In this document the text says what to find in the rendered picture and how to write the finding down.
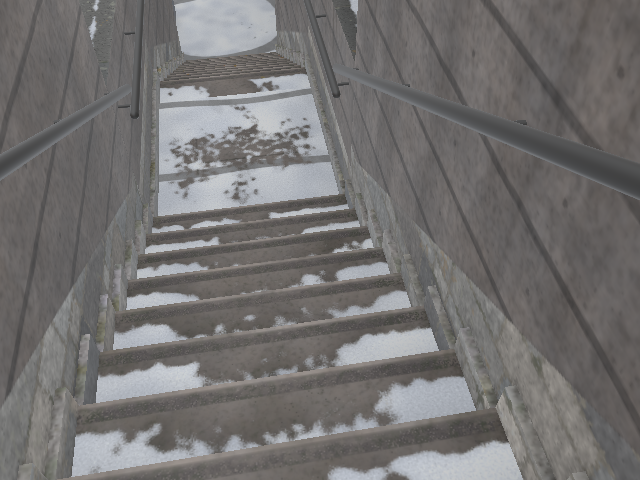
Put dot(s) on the stairs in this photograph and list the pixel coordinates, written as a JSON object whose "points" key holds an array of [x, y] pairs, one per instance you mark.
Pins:
{"points": [[231, 65], [271, 342]]}

